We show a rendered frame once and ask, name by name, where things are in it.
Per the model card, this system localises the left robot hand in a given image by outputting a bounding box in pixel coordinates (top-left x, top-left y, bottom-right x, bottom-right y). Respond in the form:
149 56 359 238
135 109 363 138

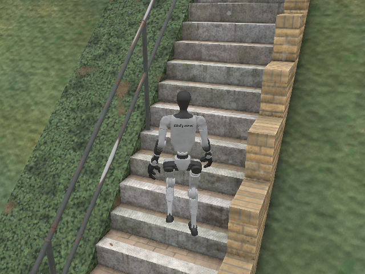
148 164 160 180

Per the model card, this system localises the left robot forearm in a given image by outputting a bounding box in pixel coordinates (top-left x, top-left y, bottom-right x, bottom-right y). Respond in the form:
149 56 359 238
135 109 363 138
150 140 163 166

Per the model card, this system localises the robot right upper arm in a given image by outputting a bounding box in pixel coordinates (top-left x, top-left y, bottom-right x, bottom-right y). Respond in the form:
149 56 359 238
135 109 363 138
195 115 209 147

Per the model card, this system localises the robot left upper arm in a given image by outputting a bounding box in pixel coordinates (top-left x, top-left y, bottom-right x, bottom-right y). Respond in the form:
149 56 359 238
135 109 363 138
157 115 172 148

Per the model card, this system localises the right robot hand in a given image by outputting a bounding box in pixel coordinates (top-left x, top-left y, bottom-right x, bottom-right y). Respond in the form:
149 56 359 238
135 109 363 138
200 156 213 168

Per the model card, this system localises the robot torso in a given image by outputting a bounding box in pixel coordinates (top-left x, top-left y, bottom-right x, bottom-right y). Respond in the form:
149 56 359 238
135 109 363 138
170 113 197 171

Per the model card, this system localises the right robot forearm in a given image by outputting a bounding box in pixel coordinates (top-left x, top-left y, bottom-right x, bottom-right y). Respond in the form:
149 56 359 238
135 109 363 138
202 139 212 159

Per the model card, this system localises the right robot shin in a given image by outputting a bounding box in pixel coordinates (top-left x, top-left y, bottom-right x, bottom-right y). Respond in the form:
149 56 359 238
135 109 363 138
189 189 198 228

